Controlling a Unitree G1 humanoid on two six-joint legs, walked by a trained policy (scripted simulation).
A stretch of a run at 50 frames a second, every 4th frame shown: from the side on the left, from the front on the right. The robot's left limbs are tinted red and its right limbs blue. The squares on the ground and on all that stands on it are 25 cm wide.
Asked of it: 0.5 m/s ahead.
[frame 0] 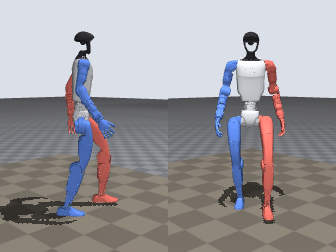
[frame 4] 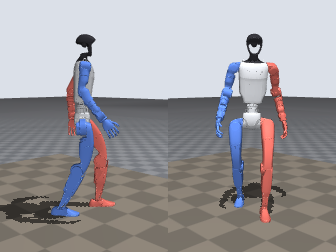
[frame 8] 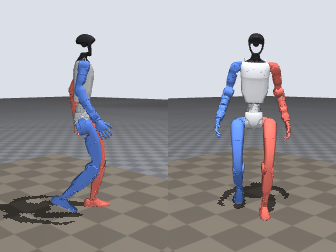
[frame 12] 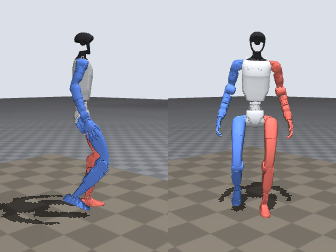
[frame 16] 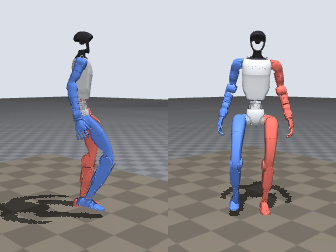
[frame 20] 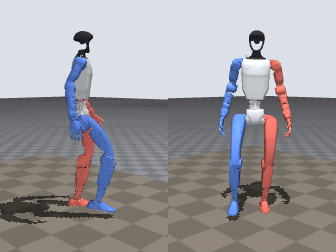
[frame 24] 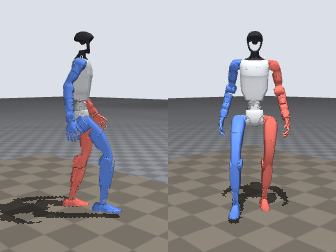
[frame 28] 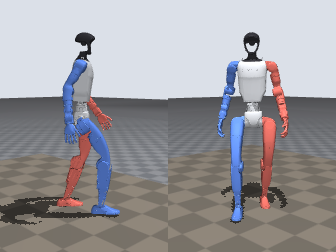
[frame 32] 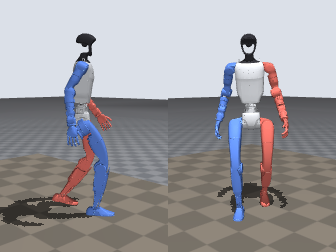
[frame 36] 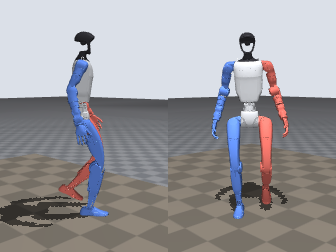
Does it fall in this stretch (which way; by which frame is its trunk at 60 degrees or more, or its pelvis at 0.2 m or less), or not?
no
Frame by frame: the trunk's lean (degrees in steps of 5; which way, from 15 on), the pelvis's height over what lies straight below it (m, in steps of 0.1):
0: 5, 0.8
4: 5, 0.8
8: 5, 0.8
12: 5, 0.8
16: 5, 0.8
20: 5, 0.8
24: 5, 0.8
28: 5, 0.8
32: 5, 0.8
36: 5, 0.8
